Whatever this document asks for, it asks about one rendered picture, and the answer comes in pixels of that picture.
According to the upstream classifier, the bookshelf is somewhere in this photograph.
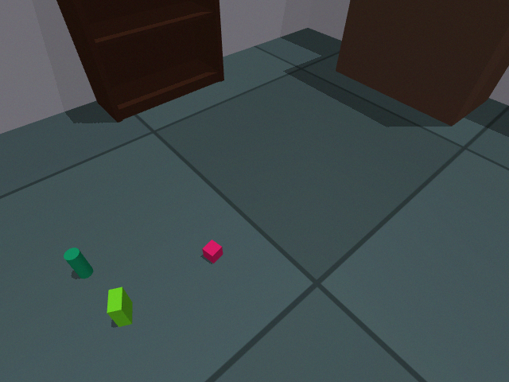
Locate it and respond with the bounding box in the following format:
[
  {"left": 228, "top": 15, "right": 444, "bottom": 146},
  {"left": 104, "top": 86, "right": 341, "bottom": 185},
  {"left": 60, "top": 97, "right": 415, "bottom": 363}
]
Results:
[{"left": 57, "top": 0, "right": 224, "bottom": 123}]

